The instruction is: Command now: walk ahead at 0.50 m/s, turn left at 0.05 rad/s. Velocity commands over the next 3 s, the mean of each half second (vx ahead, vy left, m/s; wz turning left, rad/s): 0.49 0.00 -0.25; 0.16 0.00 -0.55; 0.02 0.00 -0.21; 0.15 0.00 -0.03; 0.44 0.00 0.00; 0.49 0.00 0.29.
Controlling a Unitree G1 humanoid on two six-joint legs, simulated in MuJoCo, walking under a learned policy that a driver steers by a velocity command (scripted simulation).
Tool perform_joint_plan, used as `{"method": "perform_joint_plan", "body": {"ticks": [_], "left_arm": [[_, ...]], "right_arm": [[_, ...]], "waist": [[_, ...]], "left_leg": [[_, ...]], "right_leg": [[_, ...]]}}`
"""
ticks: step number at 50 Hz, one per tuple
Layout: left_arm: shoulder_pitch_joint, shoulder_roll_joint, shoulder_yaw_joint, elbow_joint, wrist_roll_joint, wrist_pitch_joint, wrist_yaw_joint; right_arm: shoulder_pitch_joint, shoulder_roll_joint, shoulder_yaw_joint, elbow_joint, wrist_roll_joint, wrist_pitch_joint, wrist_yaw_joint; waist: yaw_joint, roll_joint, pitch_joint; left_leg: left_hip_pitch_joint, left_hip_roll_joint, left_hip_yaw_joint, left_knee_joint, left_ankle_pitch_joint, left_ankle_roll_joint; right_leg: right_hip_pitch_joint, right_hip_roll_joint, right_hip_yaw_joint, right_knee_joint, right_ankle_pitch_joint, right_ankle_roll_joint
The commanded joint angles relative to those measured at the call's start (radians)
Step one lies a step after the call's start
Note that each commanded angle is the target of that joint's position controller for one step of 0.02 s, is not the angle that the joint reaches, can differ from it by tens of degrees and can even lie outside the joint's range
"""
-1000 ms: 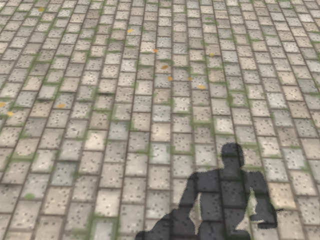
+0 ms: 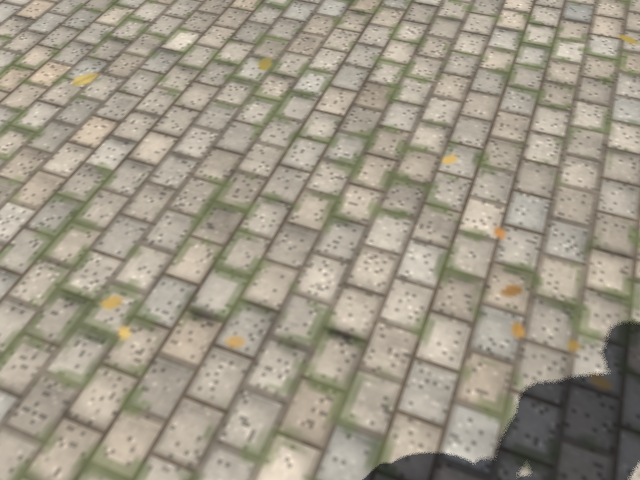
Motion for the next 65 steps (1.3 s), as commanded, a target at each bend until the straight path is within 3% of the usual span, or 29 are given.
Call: {"method": "perform_joint_plan", "body": {"ticks": [1,6,9,10,11,12,13,15,16,20,28,32,34,35,36,37,38,39,43,48,54,56,57,58,59,60,61,63,65], "left_arm": [[0.011,0.176,0.035,-0.041,-0.010,-0.006,0.009],[0.072,0.188,0.039,-0.003,-0.015,0.026,0.017],[0.018,0.206,0.042,-0.015,-0.014,0.037,0.023],[-0.002,0.165,0.025,-0.044,0.003,0.032,0.022],[0.129,0.038,-0.013,-0.063,0.004,0.012,0.017],[0.113,0.111,0.003,-0.042,-0.019,-0.003,0.011],[0.025,0.182,0.027,-0.069,-0.043,-0.007,0.010],[-0.061,0.158,0.031,-0.088,-0.028,0.005,0.016],[-0.041,0.143,0.037,-0.081,-0.022,0.021,0.019],[-0.038,0.084,0.035,-0.101,-0.019,0.064,0.022],[-0.251,0.056,0.024,-0.207,0.005,0.053,-0.029],[-0.183,0.126,0.057,-0.232,0.010,0.065,-0.047],[0.005,0.228,0.105,-0.192,0.011,0.061,-0.025],[0.001,0.328,0.118,-0.202,0.010,0.067,0.000],[-0.032,0.343,0.110,-0.259,0.029,0.059,-0.008],[-0.054,0.275,0.098,-0.283,0.020,0.059,-0.017],[-0.106,0.232,0.086,-0.285,0.005,0.056,-0.014],[-0.149,0.200,0.077,-0.285,-0.008,0.060,-0.007],[-0.204,0.193,0.076,-0.314,0.019,0.078,0.016],[-0.206,0.218,0.087,-0.334,0.004,0.103,0.046],[-0.193,0.178,0.067,-0.331,0.018,0.123,0.040],[-0.202,0.162,0.055,-0.330,0.012,0.129,0.038],[-0.173,0.144,0.048,-0.318,0.009,0.130,0.039],[-0.135,0.107,0.036,-0.316,0.018,0.126,0.039],[-0.110,0.103,0.039,-0.334,0.013,0.115,0.034],[-0.163,0.164,0.052,-0.338,0.026,0.104,0.035],[-0.190,0.200,0.069,-0.333,0.015,0.104,0.035],[-0.172,0.170,0.069,-0.306,0.014,0.121,0.040],[-0.153,0.100,0.048,-0.290,0.011,0.129,0.037]], "right_arm": [[-0.114,-0.026,0.002,-0.087,0.007,-0.020,0.013],[-0.209,-0.050,-0.001,-0.138,0.013,-0.036,0.041],[0.029,-0.134,-0.042,-0.077,0.005,-0.045,0.032],[0.215,-0.197,-0.063,-0.039,-0.012,-0.044,0.020],[0.301,-0.287,-0.084,-0.020,-0.025,-0.033,0.013],[0.318,-0.194,-0.062,-0.017,-0.015,-0.025,0.012],[0.245,-0.147,-0.044,-0.020,-0.008,-0.023,0.008],[0.119,-0.086,-0.024,-0.018,-0.009,-0.028,0.011],[0.077,-0.065,-0.018,-0.016,-0.014,-0.037,0.014],[0.037,-0.087,-0.033,0.016,-0.022,-0.059,0.013],[0.083,-0.161,-0.052,0.060,-0.006,-0.021,-0.028],[0.053,-0.200,-0.070,0.055,0.031,0.016,-0.042],[0.083,-0.168,-0.059,0.053,0.023,0.025,-0.040],[0.152,-0.049,-0.022,0.023,-0.048,0.019,-0.030],[0.227,-0.069,-0.010,0.008,-0.029,0.008,-0.016],[0.138,-0.148,-0.028,0.011,0.005,0.004,-0.009],[0.063,-0.144,-0.026,-0.015,0.015,0.007,-0.013],[0.043,-0.133,-0.026,-0.003,-0.001,0.016,-0.028],[0.059,-0.121,-0.030,-0.009,-0.015,0.052,-0.041],[0.014,-0.102,-0.021,-0.019,-0.014,0.064,-0.044],[-0.003,-0.103,-0.019,-0.032,-0.007,0.049,-0.026],[0.038,-0.090,-0.018,-0.023,-0.008,0.038,-0.013],[0.049,-0.100,-0.021,-0.022,-0.018,0.033,-0.008],[0.058,-0.163,-0.030,-0.033,-0.041,0.032,-0.009],[0.014,-0.216,-0.040,-0.029,-0.057,0.039,-0.011],[-0.006,-0.158,-0.029,-0.047,-0.061,0.036,-0.013],[-0.012,-0.144,-0.026,-0.052,-0.050,0.032,-0.016],[-0.024,-0.150,-0.027,-0.047,-0.018,0.030,-0.021],[-0.032,-0.122,-0.018,-0.036,-0.012,0.038,-0.019]], "waist": [[0.011,-0.101,0.024],[0.011,-0.109,0.054],[-0.135,-0.121,-0.092],[-0.213,-0.075,-0.243],[-0.172,0.175,-0.406],[-0.199,0.186,-0.458],[-0.192,0.122,-0.267],[-0.132,0.046,-0.089],[-0.095,0.067,-0.053],[-0.046,0.040,0.002],[-0.103,0.013,0.023],[-0.043,0.050,-0.039],[0.045,-0.063,-0.146],[-0.044,-0.324,-0.217],[-0.062,-0.328,-0.434],[0.001,-0.144,-0.432],[-0.013,-0.108,-0.316],[-0.039,-0.038,-0.226],[-0.099,-0.111,-0.162],[-0.079,-0.135,-0.177],[-0.046,-0.196,-0.143],[-0.075,-0.194,-0.137],[-0.081,-0.173,-0.125],[-0.057,-0.043,-0.123],[0.005,0.195,-0.072],[-0.046,0.203,-0.076],[-0.063,0.153,-0.069],[-0.061,0.108,-0.059],[-0.049,0.094,-0.061]], "left_leg": [[0.053,-0.035,0.046,-0.141,0.125,-0.003],[0.039,-0.065,0.035,-0.250,0.014,0.035],[0.419,-0.115,0.069,-0.310,-0.008,0.090],[0.744,0.015,-0.050,-0.241,0.040,0.147],[1.135,0.289,-0.471,-0.275,-0.062,0.293],[1.118,0.322,-0.645,-0.385,-0.199,0.316],[0.974,0.283,-0.486,-0.418,-0.236,0.263],[0.693,0.199,-0.268,-0.501,-0.180,0.212],[0.599,0.166,-0.188,-0.545,-0.144,0.196],[0.481,0.154,-0.015,-0.630,-0.006,0.204],[0.570,0.126,0.233,-0.529,0.363,0.154],[0.682,0.157,0.237,-0.309,0.565,0.108],[0.568,0.056,0.273,0.073,0.383,0.016],[0.264,-0.062,0.260,0.403,-0.483,-0.050],[0.053,-0.199,0.047,0.684,-0.748,-0.084],[0.014,-0.141,-0.059,0.703,-0.650,-0.061],[-0.025,-0.112,-0.046,0.644,-0.553,-0.045],[-0.016,-0.075,-0.044,0.568,-0.487,-0.047],[0.146,-0.084,-0.030,0.351,-0.408,-0.050],[0.180,-0.111,-0.045,0.162,-0.297,-0.081],[0.274,-0.107,-0.017,-0.023,-0.298,-0.062],[0.378,-0.116,0.012,-0.210,-0.213,-0.030],[0.449,-0.092,-0.002,-0.317,-0.136,-0.005],[0.511,0.066,-0.153,-0.391,-0.068,0.051],[0.468,0.197,-0.321,-0.432,0.049,0.181],[0.404,0.254,-0.395,-0.461,0.036,0.258],[0.421,0.223,-0.362,-0.452,0.031,0.254],[0.468,0.170,-0.277,-0.417,0.091,0.216],[0.479,0.108,-0.179,-0.384,0.194,0.186]], "right_leg": [[-0.025,-0.239,0.110,-0.085,0.275,-0.125],[0.128,-0.315,0.164,0.006,0.360,-0.114],[0.077,-0.262,0.140,0.261,0.638,-0.070],[-0.115,-0.207,0.110,0.515,0.464,-0.035],[-0.518,-0.047,0.045,0.899,-0.112,0.037],[-0.627,-0.051,0.163,1.043,-0.390,0.039],[-0.701,-0.104,0.161,1.088,-0.329,0.036],[-0.658,-0.177,0.124,1.005,-0.184,0.042],[-0.598,-0.203,0.133,0.967,-0.138,0.046],[-0.576,-0.220,0.137,0.902,-0.028,0.069],[-0.503,-0.157,0.011,0.460,0.262,0.064],[-0.408,-0.088,-0.037,0.389,0.081,0.002],[-0.097,-0.050,0.004,0.240,0.378,-0.063],[0.159,-0.281,0.308,0.338,0.918,-0.160],[0.349,-0.473,0.735,0.252,0.809,-0.399],[0.307,-0.420,0.648,0.195,0.662,-0.355],[0.203,-0.368,0.538,0.179,0.523,-0.300],[0.075,-0.322,0.473,0.158,0.425,-0.250],[-0.186,-0.246,0.388,0.103,0.381,-0.210],[-0.224,-0.207,0.406,0.095,0.138,-0.176],[-0.227,-0.208,0.447,0.127,0.006,-0.149],[-0.232,-0.192,0.447,0.175,0.034,-0.119],[-0.258,-0.160,0.425,0.205,0.007,-0.080],[-0.321,-0.085,0.345,0.331,-0.116,-0.016],[-0.408,0.045,0.176,0.429,-0.286,0.036],[-0.379,0.003,0.169,0.563,-0.352,0.075],[-0.393,-0.002,0.172,0.664,-0.346,0.092],[-0.433,-0.016,0.172,0.764,-0.318,0.126],[-0.387,-0.037,0.136,0.689,-0.294,0.145]]}}
Next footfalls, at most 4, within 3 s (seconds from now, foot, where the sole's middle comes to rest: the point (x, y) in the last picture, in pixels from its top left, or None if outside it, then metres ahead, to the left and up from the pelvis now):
0.20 left None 0.30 0.15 -0.79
0.68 right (429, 473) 0.50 -0.13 -0.79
1.16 left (326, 432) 0.58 0.08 -0.79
1.44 right None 0.41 -0.13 -0.79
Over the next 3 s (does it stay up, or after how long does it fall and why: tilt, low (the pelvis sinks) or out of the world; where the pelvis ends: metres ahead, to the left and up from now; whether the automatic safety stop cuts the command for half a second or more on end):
stays up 0.98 -0.30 -0.03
